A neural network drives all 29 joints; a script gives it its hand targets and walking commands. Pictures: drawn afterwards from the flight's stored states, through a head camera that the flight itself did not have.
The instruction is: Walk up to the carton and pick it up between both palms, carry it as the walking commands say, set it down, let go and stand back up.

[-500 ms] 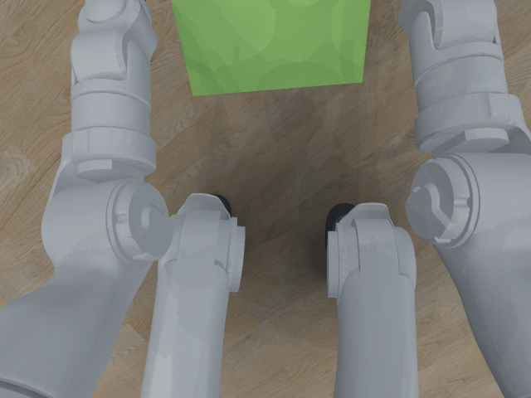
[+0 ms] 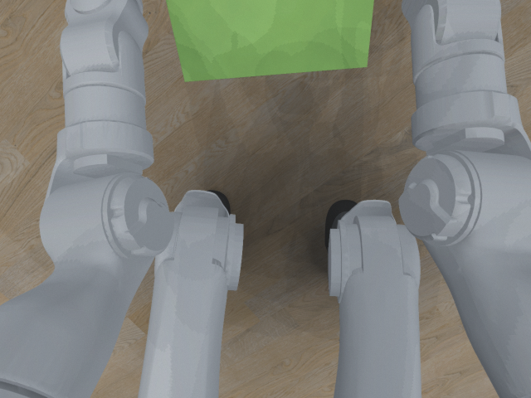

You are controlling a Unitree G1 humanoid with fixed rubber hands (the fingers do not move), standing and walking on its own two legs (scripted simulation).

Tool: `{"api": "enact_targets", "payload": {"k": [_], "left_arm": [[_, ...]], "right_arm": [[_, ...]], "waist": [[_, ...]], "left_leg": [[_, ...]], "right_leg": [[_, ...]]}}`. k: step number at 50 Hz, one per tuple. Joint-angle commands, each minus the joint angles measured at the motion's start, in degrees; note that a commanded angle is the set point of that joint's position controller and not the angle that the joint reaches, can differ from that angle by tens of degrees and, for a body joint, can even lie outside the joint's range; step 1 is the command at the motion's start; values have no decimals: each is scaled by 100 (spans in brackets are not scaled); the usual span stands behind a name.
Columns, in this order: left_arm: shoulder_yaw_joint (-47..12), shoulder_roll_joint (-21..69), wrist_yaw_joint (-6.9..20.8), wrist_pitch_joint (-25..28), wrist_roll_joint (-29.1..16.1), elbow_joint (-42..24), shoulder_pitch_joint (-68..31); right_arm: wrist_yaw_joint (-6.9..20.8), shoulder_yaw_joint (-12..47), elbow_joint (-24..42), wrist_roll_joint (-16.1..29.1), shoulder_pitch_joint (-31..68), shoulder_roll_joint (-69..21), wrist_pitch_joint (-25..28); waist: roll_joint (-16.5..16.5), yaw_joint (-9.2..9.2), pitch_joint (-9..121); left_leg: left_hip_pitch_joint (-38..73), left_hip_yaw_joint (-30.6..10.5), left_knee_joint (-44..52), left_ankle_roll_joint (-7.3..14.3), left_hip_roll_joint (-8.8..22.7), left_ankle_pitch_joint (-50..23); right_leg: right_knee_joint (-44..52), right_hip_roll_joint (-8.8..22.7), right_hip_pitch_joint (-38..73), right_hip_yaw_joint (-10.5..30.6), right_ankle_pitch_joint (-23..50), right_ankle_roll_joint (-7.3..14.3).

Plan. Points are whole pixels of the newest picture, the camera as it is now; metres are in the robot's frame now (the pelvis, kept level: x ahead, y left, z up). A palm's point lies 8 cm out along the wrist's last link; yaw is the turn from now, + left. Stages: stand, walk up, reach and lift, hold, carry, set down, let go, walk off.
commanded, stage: set down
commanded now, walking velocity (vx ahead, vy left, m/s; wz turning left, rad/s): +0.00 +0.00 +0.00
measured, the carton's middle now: out of the picture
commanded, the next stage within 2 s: none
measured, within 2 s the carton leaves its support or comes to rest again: rests again in 1.22 s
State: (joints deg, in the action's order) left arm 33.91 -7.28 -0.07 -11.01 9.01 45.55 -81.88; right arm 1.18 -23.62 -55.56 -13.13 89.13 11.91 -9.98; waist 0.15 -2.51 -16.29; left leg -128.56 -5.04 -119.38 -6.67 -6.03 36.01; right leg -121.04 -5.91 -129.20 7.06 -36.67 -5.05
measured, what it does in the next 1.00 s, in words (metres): stands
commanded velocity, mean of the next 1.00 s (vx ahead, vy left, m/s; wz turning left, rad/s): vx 0.00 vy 0.00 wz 0.00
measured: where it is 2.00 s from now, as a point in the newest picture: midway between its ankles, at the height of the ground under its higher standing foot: (276, 258)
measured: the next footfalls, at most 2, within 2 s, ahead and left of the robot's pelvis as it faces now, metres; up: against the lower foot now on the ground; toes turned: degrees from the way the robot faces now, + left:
none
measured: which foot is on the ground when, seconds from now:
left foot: down 0.00-1.00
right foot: down 0.00-1.00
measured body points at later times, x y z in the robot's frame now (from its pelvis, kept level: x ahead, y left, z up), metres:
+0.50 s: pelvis +0.01 +0.00 +0.00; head +0.40 -0.01 +0.22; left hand +0.56 +0.17 -0.19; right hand +0.59 -0.13 -0.19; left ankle +0.09 +0.14 -0.37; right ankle +0.08 -0.14 -0.37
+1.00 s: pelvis +0.01 +0.00 +0.00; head +0.39 -0.02 +0.22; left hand +0.57 +0.18 -0.19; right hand +0.59 -0.13 -0.19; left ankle +0.09 +0.14 -0.37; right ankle +0.08 -0.14 -0.37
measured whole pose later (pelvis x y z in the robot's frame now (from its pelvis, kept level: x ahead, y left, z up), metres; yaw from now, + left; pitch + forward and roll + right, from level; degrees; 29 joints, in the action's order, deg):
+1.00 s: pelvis +0.01 +0.00 +0.00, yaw +0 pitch +45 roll +2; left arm 32.8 -9.0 -0.1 -6.3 10.1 51.2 -83.0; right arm 0.7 -21.0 -59.8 -12.5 89.7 13.6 -6.1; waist 0.6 -2.9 -16.2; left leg -128.7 -5.3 -120.6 -6.9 -6.0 37.2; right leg -122.2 -5.6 -129.3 6.7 -37.9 -5.1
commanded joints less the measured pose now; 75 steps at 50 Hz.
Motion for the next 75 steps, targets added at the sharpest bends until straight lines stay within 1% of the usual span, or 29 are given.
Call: {"api": "enact_targets", "payload": {"k": [1,13,17,19,20,22,27,34,36,37,42,43,45,48,49,50,51,53,55,60,62,63,65,68,69,70,73,74,75], "left_arm": [[-2230,3738,1063,-269,-238,765,-1948],[-2008,3555,1134,-303,-58,951,-1392],[-2015,3605,1073,-332,17,990,-1377],[-1920,3556,1086,-265,-95,884,-1395],[-2015,3627,1080,-276,-66,903,-1452],[-1812,3441,1080,-327,72,1087,-1069],[-1756,3681,1092,-300,164,1263,-1139],[-1699,3146,979,-246,241,1161,-1131],[-1760,3312,991,-205,1,1003,-1234],[-1700,3184,990,-214,199,1171,-1082],[-1488,2584,880,-103,131,1134,-830],[-1433,2472,790,-73,274,1216,-967],[-1510,2282,732,-54,96,1084,-1014],[-1298,1924,571,98,176,1150,-833],[-1161,1587,525,75,134,1418,-654],[-995,1228,436,189,231,1145,-689],[-1293,1208,380,240,-14,1073,-844],[-1036,521,247,319,84,1042,-742],[-910,-390,-106,561,-65,812,-721],[-1409,-1686,-641,951,-883,769,-1586],[-1599,-1900,-746,992,-1168,723,-2103],[-1786,-1794,-761,1047,-1300,453,-2096],[-2117,-1922,-809,940,-1769,506,-2547],[-2321,-2064,-750,794,-2096,919,-2509],[-2459,-2081,-733,749,-2167,772,-2542],[-2357,-2343,-787,849,-2094,386,-2729],[-2430,-1958,-753,649,-2219,1270,-2342],[-2338,-2222,-800,660,-2122,337,-2357],[-2480,-1990,-720,586,-2238,1372,-2130]], "right_arm": [[1047,1460,-983,132,533,-4097,-353],[1012,1244,-1213,-138,312,-3766,-342],[1005,1220,-1001,-121,405,-3486,-281],[1073,1257,-1285,-62,267,-3846,-327],[1039,1304,-1196,-8,177,-3782,-311],[1037,1345,-1106,-69,398,-3520,-341],[964,1066,-1268,-170,249,-3425,-245],[944,1234,-1207,-93,618,-3481,-252],[913,1207,-1172,-147,302,-3474,-196],[889,1086,-1120,-55,532,-3203,-120],[764,1267,-1076,-119,422,-2771,-131],[744,1146,-1252,-69,300,-2818,-111],[642,965,-1121,-183,430,-2313,-53],[523,1174,-906,98,574,-2013,59],[443,909,-1044,-21,370,-1442,77],[362,1055,-979,77,513,-1561,116],[307,1039,-861,248,468,-1242,188],[124,954,-728,201,576,-512,272],[-154,983,-385,507,873,234,434],[-636,1246,125,1047,1876,1777,770],[-626,1419,298,1477,2356,2047,811],[-600,1777,83,1884,2199,1629,778],[-627,2116,-52,2104,2447,1905,657],[-615,2340,-228,2546,2582,1825,515],[-604,2360,-9,2458,2665,2079,530],[-625,2331,146,2660,2700,2088,553],[-589,2418,-731,2471,2227,1976,427],[-632,2295,123,2457,2368,2207,430],[-552,2309,-487,2510,2301,1979,379]], "waist": [[-270,179,4496],[-462,242,3997],[-4,204,3996],[-608,209,4020],[-121,105,4130],[-566,165,3865],[78,130,3982],[-400,28,4180],[-673,329,4367],[6,-49,4125],[-616,162,4246],[-425,-13,4436],[-312,288,4291],[-299,-76,4692],[-424,171,4615],[-523,-234,4707],[-258,92,4766],[-401,68,4637],[-338,-349,5042],[-635,50,6300],[-453,-54,6185],[-94,-511,6579],[-592,-100,7216],[-454,-391,6836],[-662,-188,7730],[-431,-515,7558],[-636,-229,6797],[-445,-317,7919],[-523,-261,6970]], "left_leg": [[2286,1032,750,241,-148,-1999],[1849,1042,753,206,-190,-1807],[2052,1008,739,136,-160,-2059],[1888,898,833,306,-164,-1862],[1967,1155,773,135,-119,-1914],[1761,985,773,250,-113,-1878],[1905,1090,751,171,-92,-1663],[1988,896,785,241,-83,-1812],[1713,894,697,201,-106,-1992],[1900,1113,579,218,-122,-1921],[2024,861,602,232,-78,-1989],[2173,912,731,192,-51,-2003],[2193,969,702,122,-72,-2119],[2084,954,626,139,-67,-2340],[2367,979,568,132,-14,-2428],[2343,1043,621,139,-67,-2358],[2381,980,441,171,4,-2509],[2327,969,560,120,9,-2527],[2356,1012,621,143,-76,-2630],[3173,832,278,218,167,-3139],[3559,740,252,265,145,-3362],[3638,975,241,175,194,-3323],[4089,870,203,275,282,-3302],[3583,1038,180,325,318,-2920],[4198,1006,129,356,355,-3198],[4280,972,151,362,337,-3155],[3472,1151,252,380,381,-2229],[4088,1078,317,319,335,-2590],[3765,1052,481,398,343,-2163]], "right_leg": [[859,-99,2483,-1107,2076,431],[962,-116,2539,-1106,2031,391],[900,-66,2379,-1038,2173,440],[857,-35,2472,-1112,2168,390],[976,-98,2612,-980,2230,447],[989,-49,2616,-1071,2224,353],[876,-94,2479,-981,1981,454],[851,-52,2593,-1059,2147,346],[793,-15,2892,-1093,2414,351],[766,-84,2390,-982,2143,376],[735,-26,2684,-1164,2227,272],[715,-1,2743,-1114,2269,298],[869,16,2769,-1074,2331,304],[717,49,3051,-971,2630,268],[756,52,2861,-1042,2540,194],[846,36,2871,-992,2295,199],[620,46,2776,-989,2543,266],[740,71,2880,-1005,2566,193],[660,89,3189,-960,2552,218],[351,240,3587,-1041,2979,135],[302,254,2808,-1130,2698,116],[430,288,3252,-858,2707,258],[419,398,3801,-998,2752,201],[325,394,4025,-970,2621,170],[252,418,4597,-1020,2916,178],[253,393,4014,-945,2619,189],[542,365,4186,-901,2010,256],[402,381,4886,-884,2422,237],[517,372,4318,-1081,1967,177]]}}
